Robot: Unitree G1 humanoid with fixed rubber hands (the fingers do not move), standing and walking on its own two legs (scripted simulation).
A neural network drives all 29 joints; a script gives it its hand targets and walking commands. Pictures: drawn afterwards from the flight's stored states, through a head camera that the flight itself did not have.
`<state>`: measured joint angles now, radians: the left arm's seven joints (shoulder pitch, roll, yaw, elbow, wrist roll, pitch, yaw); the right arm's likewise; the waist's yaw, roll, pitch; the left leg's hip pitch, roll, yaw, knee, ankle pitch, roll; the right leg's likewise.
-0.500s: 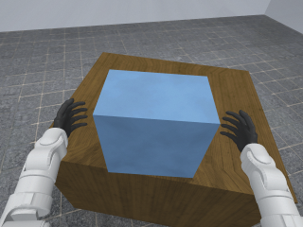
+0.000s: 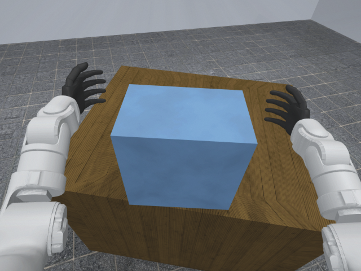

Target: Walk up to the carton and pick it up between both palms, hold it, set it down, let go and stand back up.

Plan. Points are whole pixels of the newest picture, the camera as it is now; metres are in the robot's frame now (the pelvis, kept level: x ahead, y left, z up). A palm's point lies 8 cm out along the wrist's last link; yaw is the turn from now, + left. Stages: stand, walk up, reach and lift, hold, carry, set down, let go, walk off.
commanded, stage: set down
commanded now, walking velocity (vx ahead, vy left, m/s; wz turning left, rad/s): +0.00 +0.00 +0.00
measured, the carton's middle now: (182, 151) +0.44 +0.01 +0.00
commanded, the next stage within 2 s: none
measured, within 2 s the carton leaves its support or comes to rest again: neither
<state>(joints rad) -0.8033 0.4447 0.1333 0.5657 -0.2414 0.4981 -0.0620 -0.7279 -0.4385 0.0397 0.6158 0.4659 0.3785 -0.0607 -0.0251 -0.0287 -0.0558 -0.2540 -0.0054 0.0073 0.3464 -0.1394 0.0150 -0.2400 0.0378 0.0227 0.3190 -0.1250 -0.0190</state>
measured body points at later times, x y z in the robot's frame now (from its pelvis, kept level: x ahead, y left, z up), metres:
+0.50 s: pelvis +0.02 +0.00 +0.00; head +0.05 +0.00 +0.45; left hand +0.33 +0.26 +0.06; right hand +0.33 -0.21 +0.06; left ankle +0.02 +0.11 -0.75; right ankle +0.02 -0.11 -0.75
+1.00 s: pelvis +0.02 +0.00 -0.01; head +0.05 +0.02 +0.44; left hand +0.25 +0.25 -0.02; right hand +0.26 -0.21 -0.01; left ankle +0.02 +0.11 -0.75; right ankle +0.02 -0.11 -0.75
